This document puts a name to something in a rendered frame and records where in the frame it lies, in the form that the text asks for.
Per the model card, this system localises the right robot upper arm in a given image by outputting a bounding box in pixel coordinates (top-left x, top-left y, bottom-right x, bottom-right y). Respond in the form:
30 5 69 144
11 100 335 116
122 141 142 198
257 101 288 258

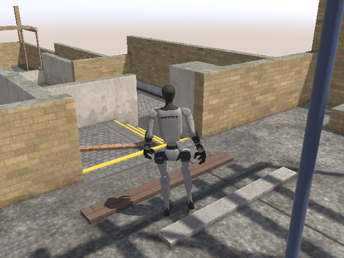
181 107 196 137

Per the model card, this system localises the left robot upper arm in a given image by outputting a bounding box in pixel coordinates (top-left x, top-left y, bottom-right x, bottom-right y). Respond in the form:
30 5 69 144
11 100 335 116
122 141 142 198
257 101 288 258
146 109 159 138

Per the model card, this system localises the left robot forearm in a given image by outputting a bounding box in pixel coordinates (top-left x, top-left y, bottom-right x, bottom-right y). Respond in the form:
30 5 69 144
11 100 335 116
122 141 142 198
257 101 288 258
144 131 152 150

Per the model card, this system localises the left robot hand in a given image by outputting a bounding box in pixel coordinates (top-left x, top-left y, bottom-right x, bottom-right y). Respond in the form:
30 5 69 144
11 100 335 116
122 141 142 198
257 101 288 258
143 148 155 159

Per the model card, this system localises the right robot forearm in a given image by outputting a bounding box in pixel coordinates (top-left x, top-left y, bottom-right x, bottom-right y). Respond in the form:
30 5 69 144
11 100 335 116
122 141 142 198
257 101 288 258
192 129 204 153

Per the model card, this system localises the right robot foot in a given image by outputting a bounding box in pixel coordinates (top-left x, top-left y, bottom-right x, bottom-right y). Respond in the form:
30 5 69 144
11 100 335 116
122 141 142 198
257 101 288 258
186 200 194 210

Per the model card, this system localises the right robot hand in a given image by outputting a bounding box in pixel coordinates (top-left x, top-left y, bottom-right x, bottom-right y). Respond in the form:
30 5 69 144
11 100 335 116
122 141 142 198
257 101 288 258
194 150 206 164

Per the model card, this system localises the robot torso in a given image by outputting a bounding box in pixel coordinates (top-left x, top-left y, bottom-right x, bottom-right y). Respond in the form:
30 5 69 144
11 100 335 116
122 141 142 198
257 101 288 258
157 107 183 161

